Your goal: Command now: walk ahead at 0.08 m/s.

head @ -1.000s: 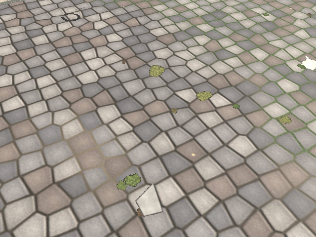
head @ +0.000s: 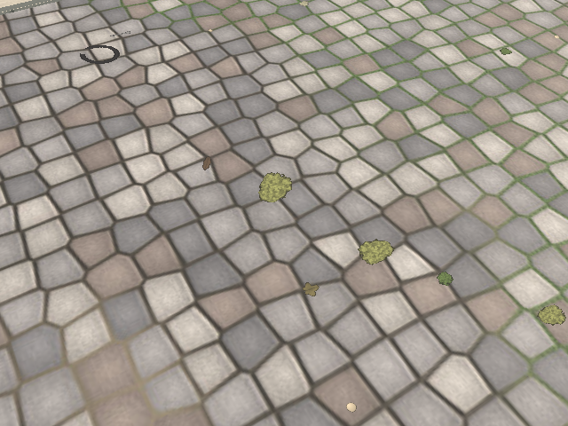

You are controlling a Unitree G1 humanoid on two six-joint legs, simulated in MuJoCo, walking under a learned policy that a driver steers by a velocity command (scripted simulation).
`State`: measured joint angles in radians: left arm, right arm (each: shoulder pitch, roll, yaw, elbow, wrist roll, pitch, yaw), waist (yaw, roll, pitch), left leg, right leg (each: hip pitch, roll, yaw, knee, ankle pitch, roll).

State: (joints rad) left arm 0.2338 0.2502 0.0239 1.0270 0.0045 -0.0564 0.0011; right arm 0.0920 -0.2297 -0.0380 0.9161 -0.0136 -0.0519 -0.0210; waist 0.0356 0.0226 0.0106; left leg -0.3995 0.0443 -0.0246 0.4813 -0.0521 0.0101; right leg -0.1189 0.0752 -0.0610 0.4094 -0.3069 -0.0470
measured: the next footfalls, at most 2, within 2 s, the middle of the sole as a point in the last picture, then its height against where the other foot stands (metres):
right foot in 1.26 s outside the picture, level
left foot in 1.82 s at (256, 307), level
